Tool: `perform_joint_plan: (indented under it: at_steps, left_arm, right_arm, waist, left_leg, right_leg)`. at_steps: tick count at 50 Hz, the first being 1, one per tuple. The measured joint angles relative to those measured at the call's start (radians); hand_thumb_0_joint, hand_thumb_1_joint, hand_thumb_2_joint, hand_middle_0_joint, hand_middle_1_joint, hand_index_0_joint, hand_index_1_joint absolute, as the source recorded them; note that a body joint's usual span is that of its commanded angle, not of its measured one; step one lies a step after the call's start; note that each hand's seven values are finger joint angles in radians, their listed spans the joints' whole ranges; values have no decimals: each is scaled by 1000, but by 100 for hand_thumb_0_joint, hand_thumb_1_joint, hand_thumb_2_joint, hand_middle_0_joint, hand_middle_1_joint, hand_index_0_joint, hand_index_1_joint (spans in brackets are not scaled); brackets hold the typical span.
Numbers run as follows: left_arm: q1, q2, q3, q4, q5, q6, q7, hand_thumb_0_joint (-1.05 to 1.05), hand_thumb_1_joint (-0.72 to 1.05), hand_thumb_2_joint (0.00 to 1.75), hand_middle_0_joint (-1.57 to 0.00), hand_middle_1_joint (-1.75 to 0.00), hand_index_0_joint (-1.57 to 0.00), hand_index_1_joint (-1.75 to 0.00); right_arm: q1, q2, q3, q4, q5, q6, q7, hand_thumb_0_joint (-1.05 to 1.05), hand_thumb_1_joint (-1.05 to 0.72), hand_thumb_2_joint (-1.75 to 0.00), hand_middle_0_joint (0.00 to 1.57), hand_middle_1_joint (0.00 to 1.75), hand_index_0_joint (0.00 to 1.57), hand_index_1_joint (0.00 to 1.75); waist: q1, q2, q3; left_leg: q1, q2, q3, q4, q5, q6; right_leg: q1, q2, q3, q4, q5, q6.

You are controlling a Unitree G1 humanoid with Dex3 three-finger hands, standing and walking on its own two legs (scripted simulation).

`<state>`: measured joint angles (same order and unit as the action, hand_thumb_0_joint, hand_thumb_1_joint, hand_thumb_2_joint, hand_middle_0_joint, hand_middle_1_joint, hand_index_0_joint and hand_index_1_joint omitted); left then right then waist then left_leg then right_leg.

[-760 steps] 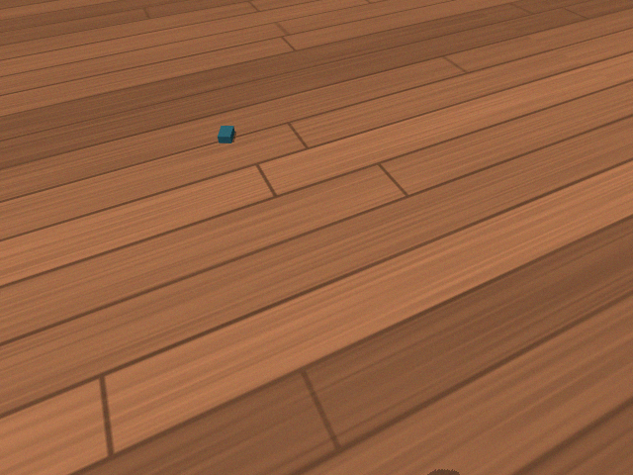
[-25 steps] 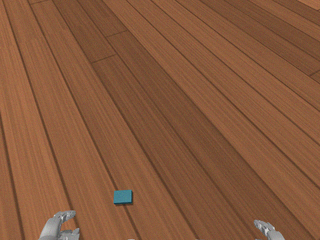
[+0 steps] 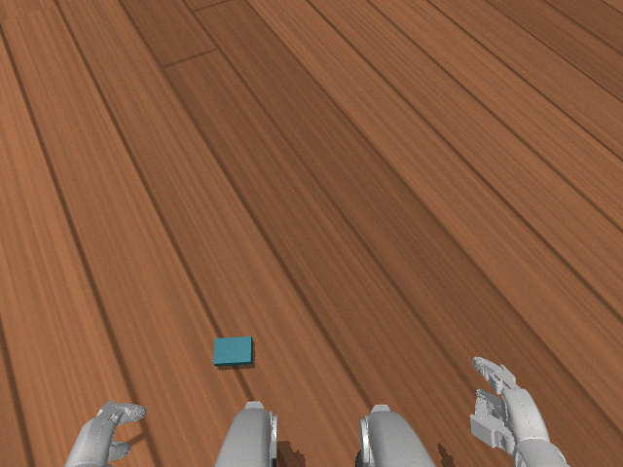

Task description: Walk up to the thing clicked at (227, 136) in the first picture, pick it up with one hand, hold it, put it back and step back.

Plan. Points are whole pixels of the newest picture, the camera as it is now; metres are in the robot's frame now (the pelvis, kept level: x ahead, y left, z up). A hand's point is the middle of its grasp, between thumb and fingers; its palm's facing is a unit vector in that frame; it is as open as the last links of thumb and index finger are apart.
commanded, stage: rise first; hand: left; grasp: from above
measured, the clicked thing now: (233, 351) +0.39 +0.22 -0.66
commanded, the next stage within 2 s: none
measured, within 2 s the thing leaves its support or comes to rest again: neither
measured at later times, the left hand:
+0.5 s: hand (167, 420) +0.20 +0.27 -0.33, palm faces -0.45 -0.48 -0.75, open 13.1 cm
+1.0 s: hand (189, 386) +0.28 +0.27 -0.45, palm faces -0.49 -0.14 -0.86, open 13.4 cm
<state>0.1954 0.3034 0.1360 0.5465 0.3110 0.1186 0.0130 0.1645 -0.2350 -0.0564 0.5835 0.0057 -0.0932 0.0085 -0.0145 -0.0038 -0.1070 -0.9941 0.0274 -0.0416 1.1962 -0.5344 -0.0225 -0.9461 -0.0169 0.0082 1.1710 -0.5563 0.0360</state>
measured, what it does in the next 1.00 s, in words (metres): lowers itself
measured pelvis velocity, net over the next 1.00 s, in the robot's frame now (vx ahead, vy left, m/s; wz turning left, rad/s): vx -0.10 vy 0.00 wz -0.07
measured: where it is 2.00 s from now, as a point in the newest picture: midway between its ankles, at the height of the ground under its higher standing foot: outside the picture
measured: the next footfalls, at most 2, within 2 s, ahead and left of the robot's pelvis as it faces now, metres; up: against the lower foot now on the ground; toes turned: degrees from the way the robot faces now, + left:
none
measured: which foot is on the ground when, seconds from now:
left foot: down 0.00-1.00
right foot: down 0.00-1.00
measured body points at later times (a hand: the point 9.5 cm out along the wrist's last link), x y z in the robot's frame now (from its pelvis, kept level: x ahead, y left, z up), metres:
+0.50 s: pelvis -0.05 -0.01 -0.18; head +0.14 +0.01 +0.23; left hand +0.22 +0.30 -0.28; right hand +0.17 -0.27 -0.29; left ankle +0.02 +0.13 -0.64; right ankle +0.00 -0.14 -0.64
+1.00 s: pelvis -0.10 +0.00 -0.30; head +0.10 +0.03 +0.11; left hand +0.30 +0.28 -0.40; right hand +0.00 -0.28 -0.42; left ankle +0.02 +0.13 -0.64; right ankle +0.00 -0.14 -0.64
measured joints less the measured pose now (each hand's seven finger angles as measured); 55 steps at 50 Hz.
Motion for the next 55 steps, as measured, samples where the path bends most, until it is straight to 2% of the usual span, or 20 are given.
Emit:
perform_joint_plan:
  at_steps: [6, 10, 15, 21, 27, 34, 43, 55]
  left_arm:
    - [48, 3, -13, -102, 31, 27, 4, 0, -37, 82, -29, -86, -28, -87]
    - [31, 23, -21, -96, 74, 14, 7, 0, -37, 82, -30, -86, -28, -87]
    - [-68, 77, -13, 0, 173, -72, 24, 0, -36, 80, -30, -85, -29, -86]
    - [-182, 121, -35, 34, 300, -199, 72, 0, -35, 79, -31, -84, -30, -84]
    - [-347, 143, -31, 110, 429, -233, 158, 0, -38, 83, -28, -85, -27, -85]
    - [-532, 179, -38, 220, 531, -235, 185, 0, -40, 88, -25, -86, -24, -87]
    - [-664, 240, -59, 392, 649, -296, 195, 0, -39, 91, -25, -84, -23, -86]
    - [-784, 277, -68, 573, 829, -362, 316, 0, -41, 93, -24, -82, -21, -84]
  right_arm:
    - [-29, 6, 9, -31, -1, -15, 6, 1, -92, -90, 20, 30, 20, 30]
    - [-46, 1, 13, -41, -2, -34, 10, 1, -93, -91, 20, 30, 20, 30]
    - [-82, -18, 7, -37, -9, -64, 20, 1, -94, -91, 20, 30, 21, 30]
    - [-129, -48, -14, 2, -14, -78, 34, 1, -94, -91, 20, 30, 20, 30]
    - [-160, -55, -25, 57, -20, -56, 45, 1, -95, -91, 20, 30, 20, 30]
    - [-132, -36, -24, 118, -33, -24, 52, 1, -93, -91, 20, 30, 20, 30]
    - [-63, -25, -10, 153, -41, 25, 58, 1, -91, -90, 20, 30, 20, 30]
    - [-54, -40, 8, 184, -76, 48, 78, 1, -90, -90, 20, 30, 20, 30]
  waist:
    - [3, 8, -25]
    - [5, 9, -44]
    - [3, 1, -69]
    - [4, 5, -78]
    - [13, 9, -50]
    - [14, 14, -14]
    - [-29, 19, -2]
    - [-69, -6, 1]
  left_leg:
    - [-118, 0, -13, 105, -35, -3]
    - [-215, -3, -21, 188, -57, -5]
    - [-402, -8, -29, 343, -95, -12]
    - [-643, -10, -39, 555, -138, -17]
    - [-839, -6, -49, 730, -145, -20]
    - [-997, -10, -65, 868, -117, -24]
    - [-1101, -20, -78, 977, -92, -18]
    - [-1196, -34, -99, 1070, -90, -19]
  right_leg:
    - [-112, 3, -9, 103, -37, -2]
    - [-208, 2, -12, 188, -65, -4]
    - [-394, 2, -12, 351, -110, -4]
    - [-633, 9, -8, 564, -156, -1]
    - [-832, 25, -3, 738, -160, 4]
    - [-988, 37, -6, 873, -132, 9]
    - [-1085, 43, -8, 977, -110, 13]
    - [-1161, 45, -20, 1055, -115, 13]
